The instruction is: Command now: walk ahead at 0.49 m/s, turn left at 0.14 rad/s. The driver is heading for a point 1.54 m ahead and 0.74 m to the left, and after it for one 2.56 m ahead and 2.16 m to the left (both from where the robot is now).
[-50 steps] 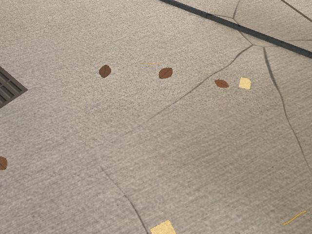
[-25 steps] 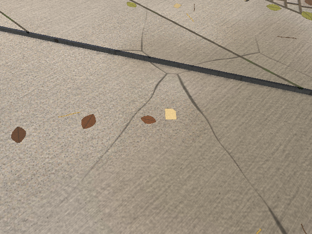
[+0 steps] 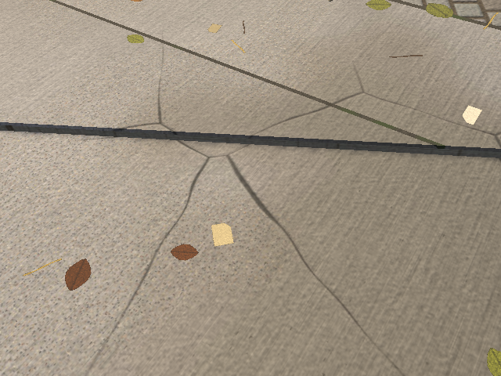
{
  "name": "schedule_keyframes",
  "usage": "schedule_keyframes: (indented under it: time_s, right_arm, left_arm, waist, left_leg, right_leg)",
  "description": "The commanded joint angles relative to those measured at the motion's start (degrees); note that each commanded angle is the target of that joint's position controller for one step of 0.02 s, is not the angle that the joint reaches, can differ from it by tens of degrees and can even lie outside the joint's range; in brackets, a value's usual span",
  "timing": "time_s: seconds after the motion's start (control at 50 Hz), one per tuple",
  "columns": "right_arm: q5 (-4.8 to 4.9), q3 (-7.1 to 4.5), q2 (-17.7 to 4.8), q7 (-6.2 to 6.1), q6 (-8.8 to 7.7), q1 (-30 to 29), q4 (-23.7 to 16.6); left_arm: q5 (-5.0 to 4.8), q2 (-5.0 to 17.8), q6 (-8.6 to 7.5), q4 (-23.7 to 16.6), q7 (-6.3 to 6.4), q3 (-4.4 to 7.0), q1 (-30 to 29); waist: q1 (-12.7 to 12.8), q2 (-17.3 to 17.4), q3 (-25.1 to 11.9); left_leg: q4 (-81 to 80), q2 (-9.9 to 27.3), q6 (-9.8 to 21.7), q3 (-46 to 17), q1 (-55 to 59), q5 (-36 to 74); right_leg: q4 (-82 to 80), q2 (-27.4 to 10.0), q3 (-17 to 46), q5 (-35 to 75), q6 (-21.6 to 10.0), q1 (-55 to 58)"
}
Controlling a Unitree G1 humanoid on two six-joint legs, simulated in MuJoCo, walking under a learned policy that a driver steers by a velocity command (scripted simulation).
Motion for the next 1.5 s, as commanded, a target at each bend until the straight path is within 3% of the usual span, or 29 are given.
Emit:
schedule_keyframes:
  time_s: [0.02, 0.2, 0.26, 0.3, 0.32, 0.34, 0.36, 0.38, 0.42, 0.46, 0.58, 0.7, 0.74, 0.76, 0.78, 0.8, 0.82, 0.84, 0.88, 0.92, 1.08, 1.16, 1.18, 1.2, 1.22, 1.24, 1.3, 1.42, 1.5]
  right_arm:
    - [0.12, -1.09, -3.3, -0.18, 0.41, -0.5, -2.8]
    - [-0.11, 0.52, 0.0, 3.05, -0.62, -13.1, -8.2]
    - [-0.85, -0.43, -2.1, 3.85, -0.45, -10.2, -9.3]
    - [-0.99, -2.67, -6.7, 3.04, -0.44, 3.5, -6.8]
    - [-1.28, -3.75, -10.1, 1.79, -0.15, 10.2, -6.1]
    - [-2.11, -4.09, -15.4, 1.24, -0.29, 7.8, -7.5]
    - [-1.97, -3.67, -12.0, 0.87, 0.11, 9.8, -8.7]
    - [-1.68, -3.11, -9.9, 0.62, 0.39, 5.4, -9.7]
    - [-0.01, -2.25, -6.6, -0.03, 1.14, -0.9, -10.5]
    - [-1.36, -2.24, -6.6, -0.28, 1.59, -3.0, -11.1]
    - [-0.62, -3.11, -9.1, -2.13, 3.65, -3.5, -10.2]
    - [-0.57, -2.98, -8.4, -2.9, 5.69, -3.4, -10.9]
    - [-0.1, -2.7, -7.5, -2.95, 5.82, -4.8, -11.5]
    - [0.03, -2.31, -6.1, -2.96, 5.79, -4.5, -11.7]
    - [-0.97, -1.39, -2.7, -2.76, 5.71, -0.6, -11.7]
    - [-0.72, -1.63, -3.8, -2.64, 5.33, 1.4, -13.4]
    - [-1.41, -2.92, -8.7, -2.49, 4.98, 3.0, -12.0]
    - [-0.54, -3.84, -10.7, -2.5, 5.42, 1.7, -10.7]
    - [-0.3, -3.75, -8.7, -2.98, 7.03, 1.0, -10.0]
    - [0.06, -2.79, -5.5, -2.64, 7.5, -0.4, -10.9]
    - [-0.22, -2.24, -4.4, -0.92, 7.39, -3.9, -13.8]
    - [-0.45, -3.26, -4.9, -0.29, 7.54, 1.7, -11.9]
    - [-0.68, -4.03, -7.5, -0.8, 7.34, 3.1, -11.9]
    - [-1.11, -4.96, -13.7, -1.8, 7.03, 2.7, -13.9]
    - [-3.51, -4.38, -12.4, -1.24, 5.69, 4.4, -14.0]
    - [-3.78, -3.62, -10.5, -1.07, 4.65, 2.2, -13.4]
    - [-1.44, -1.84, -5.9, -1.89, 4.02, -4.8, -12.9]
    - [-2.07, -1.0, -4.4, -2.54, 4.08, -4.1, -10.8]
    - [-2.07, -0.94, -4.8, -1.86, 4.45, -4.1, -9.1]
  left_arm:
    - [0.6, 8.0, -2.05, -2.3, 0.82, 2.33, -1.3]
    - [-0.47, 9.8, -0.75, 3.0, 2.45, 2.76, 3.6]
    - [-0.39, 11.8, 1.11, 2.6, 3.78, 3.25, 2.1]
    - [-0.46, 12.8, 1.88, 1.5, 4.56, 3.34, -0.2]
    - [-0.15, 11.5, 1.18, 0.2, 4.47, 2.65, -0.6]
    - [2.32, 3.3, -0.14, -1.4, 2.76, 0.18, 9.1]
    - [0.86, 9.5, -1.51, -0.1, 1.54, 0.83, 6.4]
    - [-1.51, 11.2, -1.81, -2.6, 1.28, 1.36, -0.4]
    - [-0.18, 10.3, -1.28, -3.6, 2.33, 1.29, -4.3]
    - [0.22, 9.9, 0.44, -3.5, 2.76, 1.49, -2.0]
    - [0.39, 7.1, 1.99, -3.1, 3.85, 0.56, -3.3]
    - [-0.41, 8.0, 1.58, -5.0, 2.77, 1.17, -9.9]
    - [-0.56, 8.5, 0.63, -4.4, 2.41, 1.83, -7.5]
    - [-0.31, 9.7, 0.17, -3.9, 2.46, 2.35, -5.9]
    - [0.64, 13.6, 0.35, -4.7, 2.95, 3.17, -5.8]
    - [2.52, 16.0, 1.32, -3.5, 2.85, 3.9, -5.4]
    - [1.86, 13.0, 1.47, -4.4, 2.79, 3.42, -5.6]
    - [1.46, 9.9, 1.63, -5.1, 3.0, 2.6, -6.9]
    - [0.18, 8.2, 2.34, -5.5, 3.35, 2.08, -9.9]
    - [0.51, 8.6, 3.1, -5.0, 3.81, 2.16, -9.8]
    - [-0.31, 12.2, 4.15, -3.6, 3.46, 4.05, -9.2]
    - [-1.95, 11.4, 4.09, -2.2, 3.14, 4.08, -9.2]
    - [-1.15, 9.0, 4.05, -1.1, 2.81, 3.48, -6.3]
    - [2.18, 5.1, 4.02, -3.6, 2.35, 1.89, -6.6]
    - [1.02, 8.3, 3.74, -5.0, 3.04, 2.85, -12.5]
    - [-0.47, 10.1, 4.06, -4.5, 3.37, 3.51, -13.1]
    - [0.03, 9.5, 4.94, -1.5, 3.97, 3.88, -9.4]
    - [-0.51, 5.7, 4.8, -1.0, 3.02, 2.11, -10.1]
    - [-0.89, 6.8, 4.62, -0.6, 2.67, 2.07, -9.8]
  waist:
    - [-0.3, -5.7, -0.2]
    - [4.0, -4.2, 4.7]
    - [0.9, -7.5, 0.6]
    - [-6.3, -8.4, -7.3]
    - [-9.7, -2.8, -12.7]
    - [-1.3, 12.3, -20.9]
    - [-6.8, 3.0, -32.0]
    - [-6.7, 0.7, -23.5]
    - [-2.6, -6.3, -9.0]
    - [0.7, -3.3, -5.8]
    - [0.7, 1.4, -11.0]
    - [-1.4, 6.2, -8.8]
    - [0.6, 7.0, -8.3]
    - [0.9, 6.1, -8.0]
    - [-1.5, -4.3, -10.6]
    - [-3.6, -20.1, -8.6]
    - [-2.3, -16.7, -9.2]
    - [-1.6, -11.6, -8.1]
    - [-1.9, -9.0, -5.7]
    - [-1.3, -10.9, -4.4]
    - [1.1, -14.6, -7.5]
    - [-1.9, -11.7, -6.9]
    - [-1.4, -3.1, -6.4]
    - [0.5, 16.4, -6.0]
    - [-5.0, 12.4, -9.0]
    - [-3.7, 7.5, -6.4]
    - [-0.2, 5.0, -5.1]
    - [-1.3, 5.1, -5.7]
    - [-2.2, 5.3, -3.7]
  left_leg:
    - [-5.2, -0.2, -0.9, -4.4, -5.3, 8.1]
    - [-29.5, -4.3, 2.9, 1.9, -5.4, 16.4]
    - [-29.9, -9.3, 5.5, 7.5, 0.8, 7.6]
    - [-33.2, -12.6, 8.2, 7.1, 19.2, 10.4]
    - [-35.4, -6.5, 11.5, -2.4, 36.4, 25.5]
    - [-30.2, 11.9, 24.9, -30.8, 60.3, 48.0]
    - [-35.2, 13.5, 27.4, -38.2, 62.1, 42.4]
    - [-37.6, 10.9, 24.2, -30.0, 55.2, 39.6]
    - [-41.8, 5.9, 20.1, -21.5, 36.6, 35.4]
    - [-45.0, 3.1, 19.4, -18.4, 24.9, 35.0]
    - [-41.8, -1.6, 14.9, -13.9, 19.6, 34.4]
    - [-39.1, -1.9, 11.9, -22.7, 22.4, 14.7]
    - [-35.6, -2.9, 10.0, -25.2, 24.1, 14.4]
    - [-32.6, -5.0, 7.8, -24.6, 22.0, 9.5]
    - [-21.5, -9.8, 4.5, -18.0, 16.4, -9.1]
    - [-11.6, -17.1, 1.2, -8.8, 4.1, -28.6]
    - [0.4, -12.7, -1.3, -8.4, 1.5, -27.5]
    - [5.0, -11.3, -2.3, -7.9, 1.3, -23.1]
    - [7.7, -9.7, -4.2, -6.3, 0.9, -17.1]
    - [4.2, -9.1, -5.0, -2.7, 2.5, -13.7]
    - [-18.1, -6.0, -3.1, 2.6, 13.6, -11.7]
    - [-37.0, -8.6, 2.1, 5.0, 25.6, -0.1]
    - [-41.8, -4.1, 4.9, -3.4, 33.4, 10.2]
    - [-41.5, 11.9, 13.2, -24.1, 39.6, 32.3]
    - [-44.1, 16.1, 21.2, -27.8, 33.2, 29.2]
    - [-44.7, 12.6, 19.2, -22.3, 31.0, 24.0]
    - [-43.9, 5.6, 13.2, -13.5, 28.5, 22.9]
    - [-43.6, 3.9, 13.2, -11.3, 30.1, 19.6]
    - [-43.5, 4.6, 14.4, -14.6, 27.2, 14.3]
  right_leg:
    - [-11.2, -14.9, 6.4, 20.9, -7.1, 3.4]
    - [-10.4, -17.0, -3.3, 29.8, -2.6, 14.7]
    - [1.6, -16.8, -5.4, 60.2, -0.8, 18.9]
    - [20.8, -14.6, -6.2, 65.3, 1.4, 13.5]
    - [37.9, -10.6, -6.3, 44.0, 4.0, 0.8]
    - [61.8, 1.9, -0.8, -25.1, 8.6, -25.6]
    - [67.9, 1.4, 11.5, -25.5, 8.0, -26.8]
    - [64.6, -2.0, 12.2, -20.6, 7.0, -29.5]
    - [55.8, -5.2, 9.1, -15.2, 7.3, -29.7]
    - [50.2, -5.8, 8.7, -13.1, 8.2, -23.0]
    - [32.1, -3.3, 7.4, -1.3, 11.5, -17.7]
    - [18.0, -1.2, 9.6, -1.2, 10.1, -15.3]
    - [6.8, -1.3, 9.4, 3.1, 8.3, -10.4]
    - [0.6, -4.5, 10.6, 10.2, 6.6, -4.8]
    - [0.5, -17.3, 20.9, 20.9, 1.6, 3.1]
    - [-0.5, -26.4, 34.7, 32.4, -9.0, 6.0]
    - [-0.6, -28.2, 36.3, 30.6, -12.3, 5.8]
    - [0.8, -24.4, 28.7, 27.8, -10.2, 4.2]
    - [1.0, -19.2, 20.0, 22.7, -6.7, 1.8]
    - [-0.5, -16.1, 13.8, 22.0, -6.2, 0.1]
    - [-0.1, -20.3, 8.2, 21.6, -7.9, 2.6]
    - [7.2, -18.6, 3.9, 12.9, -2.4, -2.2]
    - [16.3, -14.8, -0.8, 3.3, 2.5, -10.6]
    - [33.7, -6.6, -4.8, -24.7, 8.6, -26.8]
    - [43.1, -4.6, 3.9, -27.5, 8.8, -28.2]
    - [46.6, -5.9, 5.4, -23.2, 8.2, -28.0]
    - [45.9, -6.4, 5.7, -11.9, 8.9, -24.9]
    - [28.4, -6.7, 5.3, -7.8, 9.8, -16.3]
    - [18.0, -5.9, 4.3, -9.7, 9.0, -9.9]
